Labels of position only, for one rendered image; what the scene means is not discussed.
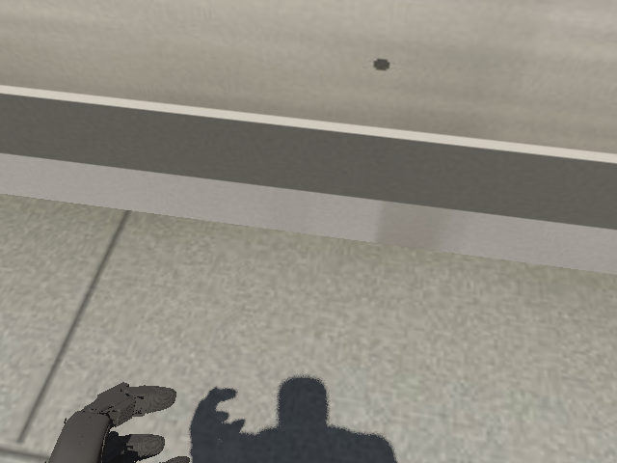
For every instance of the robot left hand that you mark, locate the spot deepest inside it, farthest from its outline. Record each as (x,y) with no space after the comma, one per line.
(85,437)

